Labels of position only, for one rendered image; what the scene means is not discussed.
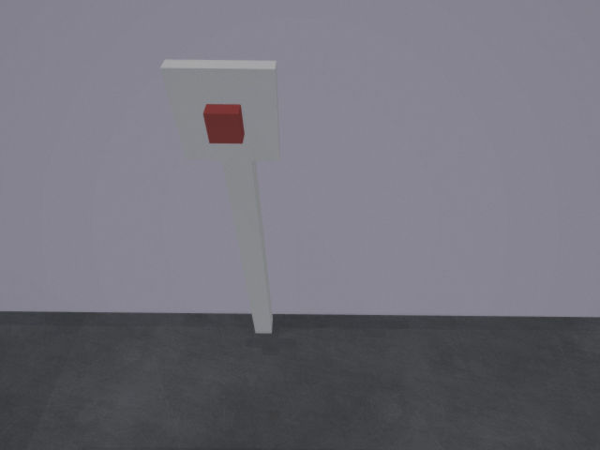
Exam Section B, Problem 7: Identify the button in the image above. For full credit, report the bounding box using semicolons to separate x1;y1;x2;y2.
203;104;245;143

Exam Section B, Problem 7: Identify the panel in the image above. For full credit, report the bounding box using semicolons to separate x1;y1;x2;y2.
160;59;280;334

